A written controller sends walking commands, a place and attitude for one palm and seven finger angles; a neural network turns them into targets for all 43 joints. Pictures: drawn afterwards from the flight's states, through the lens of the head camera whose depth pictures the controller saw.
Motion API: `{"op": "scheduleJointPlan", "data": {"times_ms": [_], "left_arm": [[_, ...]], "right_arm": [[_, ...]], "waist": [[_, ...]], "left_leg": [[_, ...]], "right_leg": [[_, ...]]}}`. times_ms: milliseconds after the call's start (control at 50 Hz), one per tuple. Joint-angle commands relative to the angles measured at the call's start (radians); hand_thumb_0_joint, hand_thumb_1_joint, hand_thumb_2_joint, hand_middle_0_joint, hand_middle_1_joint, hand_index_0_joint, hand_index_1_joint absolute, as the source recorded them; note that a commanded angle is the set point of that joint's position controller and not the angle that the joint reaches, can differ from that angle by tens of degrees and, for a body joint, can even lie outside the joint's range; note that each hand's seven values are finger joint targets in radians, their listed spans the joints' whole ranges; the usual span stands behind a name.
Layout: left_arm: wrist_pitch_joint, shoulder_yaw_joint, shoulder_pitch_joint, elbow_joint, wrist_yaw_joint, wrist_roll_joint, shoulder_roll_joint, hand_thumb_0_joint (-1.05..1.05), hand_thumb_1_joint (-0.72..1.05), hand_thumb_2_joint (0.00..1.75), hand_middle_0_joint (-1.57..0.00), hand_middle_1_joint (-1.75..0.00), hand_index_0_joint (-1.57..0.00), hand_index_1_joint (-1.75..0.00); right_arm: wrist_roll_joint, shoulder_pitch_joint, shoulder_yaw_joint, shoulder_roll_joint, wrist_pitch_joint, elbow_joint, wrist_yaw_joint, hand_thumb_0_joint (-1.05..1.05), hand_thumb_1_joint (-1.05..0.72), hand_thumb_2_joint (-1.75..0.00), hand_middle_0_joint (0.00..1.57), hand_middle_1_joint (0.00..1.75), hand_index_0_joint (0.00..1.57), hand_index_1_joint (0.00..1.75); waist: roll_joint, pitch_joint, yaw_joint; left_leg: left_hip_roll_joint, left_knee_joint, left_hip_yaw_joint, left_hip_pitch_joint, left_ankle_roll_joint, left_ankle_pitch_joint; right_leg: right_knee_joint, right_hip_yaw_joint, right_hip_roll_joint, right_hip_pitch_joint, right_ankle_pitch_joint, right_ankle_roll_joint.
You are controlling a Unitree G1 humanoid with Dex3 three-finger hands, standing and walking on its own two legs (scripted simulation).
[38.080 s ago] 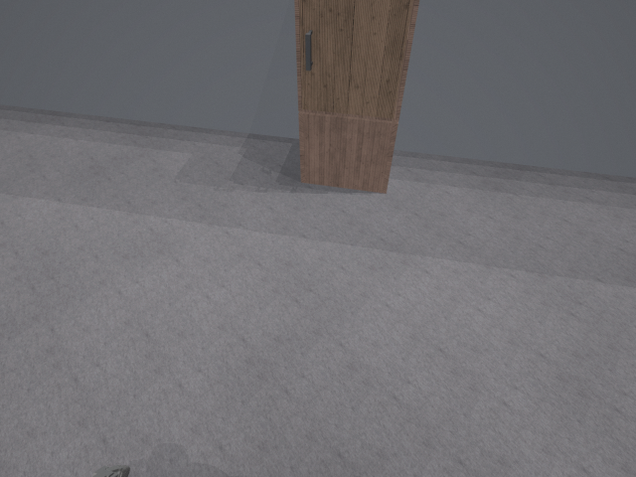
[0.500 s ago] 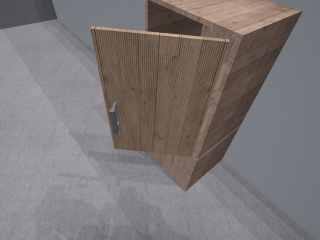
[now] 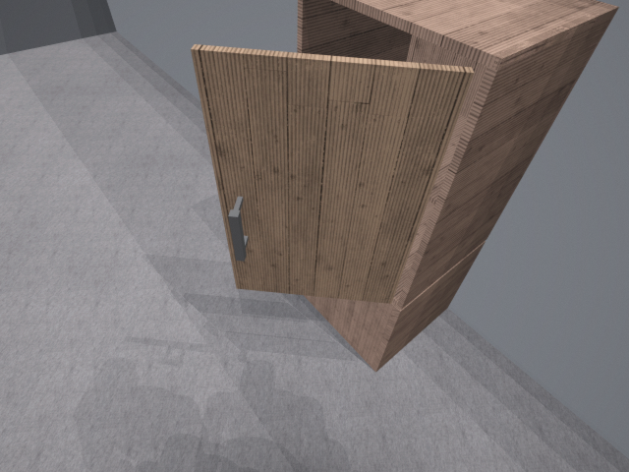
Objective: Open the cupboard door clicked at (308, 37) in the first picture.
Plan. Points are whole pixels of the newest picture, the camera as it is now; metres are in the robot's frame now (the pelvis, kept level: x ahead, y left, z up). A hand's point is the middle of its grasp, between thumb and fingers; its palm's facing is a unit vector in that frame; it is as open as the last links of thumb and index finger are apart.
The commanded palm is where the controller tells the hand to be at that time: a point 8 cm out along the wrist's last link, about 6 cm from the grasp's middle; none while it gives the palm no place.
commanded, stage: come to a stop and stand still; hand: left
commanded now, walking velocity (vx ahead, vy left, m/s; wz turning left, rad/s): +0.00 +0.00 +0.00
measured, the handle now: (240, 229) +0.56 +0.18 -0.09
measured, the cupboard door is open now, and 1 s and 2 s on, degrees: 45 45 45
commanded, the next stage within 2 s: look again from close up in 1.04 s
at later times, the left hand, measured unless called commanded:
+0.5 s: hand out of the picture -0.01 +0.12 -0.17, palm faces +0.00 -0.98 -0.18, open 7.4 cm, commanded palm none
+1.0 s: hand out of the picture +0.01 +0.10 -0.17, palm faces +0.01 -0.98 -0.20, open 7.3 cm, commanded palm none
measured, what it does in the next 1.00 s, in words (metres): shifts its weight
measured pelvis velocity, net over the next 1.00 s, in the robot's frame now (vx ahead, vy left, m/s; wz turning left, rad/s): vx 0.01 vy -0.07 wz -0.02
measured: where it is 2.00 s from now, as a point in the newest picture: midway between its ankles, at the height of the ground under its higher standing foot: outside the picture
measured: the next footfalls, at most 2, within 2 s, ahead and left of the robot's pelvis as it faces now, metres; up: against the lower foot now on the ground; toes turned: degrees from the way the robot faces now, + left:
none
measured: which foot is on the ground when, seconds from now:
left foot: down 0.00-1.00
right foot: down 0.00-1.00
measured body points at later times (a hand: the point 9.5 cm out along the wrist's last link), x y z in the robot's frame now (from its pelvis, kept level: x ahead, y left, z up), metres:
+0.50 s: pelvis +0.00 -0.04 +0.00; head +0.01 -0.05 +0.45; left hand -0.01 +0.17 -0.15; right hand -0.01 -0.26 -0.16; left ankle -0.03 +0.03 -0.73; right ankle +0.02 -0.15 -0.73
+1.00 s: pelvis +0.01 -0.07 +0.01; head +0.02 -0.08 +0.46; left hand +0.01 +0.15 -0.15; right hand +0.00 -0.28 -0.16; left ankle -0.03 +0.03 -0.73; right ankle +0.02 -0.15 -0.73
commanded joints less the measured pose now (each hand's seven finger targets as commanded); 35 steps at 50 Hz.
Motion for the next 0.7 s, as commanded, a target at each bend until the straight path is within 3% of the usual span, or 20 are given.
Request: {"op": "scheduleJointPlan", "data": {"times_ms": [0,60,80,100,140,320,360,440,540,680], "left_arm": [[0.006,0.011,0.073,-0.036,-0.005,-0.001,0.057,0.0,0.9,0.9,-0.2,-0.3,-0.2,-0.3],[0.012,0.01,0.083,-0.042,-0.014,0.003,0.061,0.0,0.9,0.9,-0.2,-0.3,-0.2,-0.3],[0.012,0.011,0.085,-0.045,-0.017,0.006,0.062,0.0,0.9,0.9,-0.2,-0.3,-0.2,-0.3],[0.009,0.014,0.086,-0.047,-0.02,0.009,0.066,0.0,0.9,0.9,-0.2,-0.3,-0.2,-0.3],[0.001,0.015,0.096,-0.05,-0.021,0.008,0.069,0.0,0.9,0.9,-0.2,-0.3,-0.2,-0.3],[-0.015,0.016,0.087,-0.038,-0.021,0.0,0.083,0.0,0.9,0.9,-0.2,-0.3,-0.2,-0.3],[-0.016,0.017,0.083,-0.032,-0.02,-0.001,0.084,0.0,0.9,0.9,-0.2,-0.3,-0.2,-0.3],[-0.018,0.016,0.076,-0.027,-0.021,-0.001,0.081,0.0,0.9,0.9,-0.2,-0.3,-0.2,-0.3],[-0.021,0.016,0.068,-0.021,-0.021,-0.003,0.083,0.0,0.9,0.9,-0.2,-0.3,-0.2,-0.3],[-0.022,0.016,0.06,-0.022,-0.021,-0.004,0.088,0.0,0.9,0.9,-0.2,-0.3,-0.2,-0.3]], "right_arm": [[-0.003,0.075,-0.024,-0.129,-0.005,-0.075,-0.017,0.0,-0.9,-0.9,0.2,0.3,0.2,0.3],[-0.002,0.05,-0.029,-0.145,0.002,-0.082,-0.006,0.0,-0.9,-0.9,0.2,0.3,0.2,0.3],[-0.003,0.046,-0.031,-0.149,0.003,-0.082,-0.003,0.0,-0.9,-0.9,0.2,0.3,0.2,0.3],[-0.004,0.041,-0.032,-0.144,0.003,-0.08,0.0,0.0,-0.9,-0.9,0.2,0.3,0.2,0.3],[-0.002,0.039,-0.029,-0.142,-0.004,-0.073,0.003,0.0,-0.9,-0.9,0.2,0.3,0.2,0.3],[0.004,0.049,-0.02,-0.13,-0.021,-0.018,0.0,0.0,-0.9,-0.9,0.2,0.3,0.2,0.3],[0.004,0.046,-0.02,-0.124,-0.022,-0.004,-0.001,0.0,-0.9,-0.9,0.2,0.3,0.2,0.3],[0.005,0.043,-0.017,-0.112,-0.018,0.015,-0.001,0.0,-0.9,-0.9,0.2,0.3,0.2,0.3],[0.004,0.039,-0.017,-0.103,-0.018,0.035,-0.004,0.0,-0.9,-0.9,0.2,0.3,0.2,0.3],[0.004,0.039,-0.019,-0.096,-0.013,0.049,-0.004,0.0,-0.9,-0.9,0.2,0.3,0.2,0.3]], "waist": [[0.033,0.051,0.003],[0.021,0.136,0.004],[0.002,0.158,0.004],[0.022,0.166,0.005],[-0.006,0.133,0.006],[-0.008,0.045,-0.006],[0.01,0.04,-0.006],[-0.014,0.05,-0.008],[0.025,0.04,-0.006],[0.0,0.029,-0.007]], "left_leg": [[0.263,-0.106,-0.216,-0.101,-0.125,0.527],[0.249,-0.213,-0.245,-0.213,-0.123,0.032],[0.246,-0.243,-0.255,-0.245,-0.116,-0.095],[0.238,-0.252,-0.25,-0.255,-0.107,-0.119],[0.225,-0.24,-0.23,-0.227,-0.093,-0.101],[0.205,-0.158,-0.146,-0.095,-0.076,0.175],[0.206,-0.154,-0.137,-0.079,-0.076,0.185],[0.204,-0.147,-0.129,-0.087,-0.072,0.144],[0.205,-0.138,-0.12,-0.075,-0.077,0.169],[0.208,-0.13,-0.111,-0.067,-0.082,0.153]], "right_leg": [[0.039,0.006,0.012,-0.021,-0.053,-0.032],[0.001,0.055,0.003,-0.033,-0.034,-0.036],[-0.009,0.066,0.002,-0.037,-0.025,-0.037],[-0.014,0.072,0.0,-0.037,-0.002,-0.042],[-0.039,0.097,-0.006,-0.024,0.03,-0.043],[-0.077,0.122,-0.029,0.016,0.153,-0.036],[-0.083,0.121,-0.033,0.02,0.166,-0.037],[-0.105,0.133,-0.039,0.023,0.17,-0.042],[-0.113,0.138,-0.043,0.042,0.213,-0.045],[-0.131,0.142,-0.049,0.059,0.233,-0.048]]}}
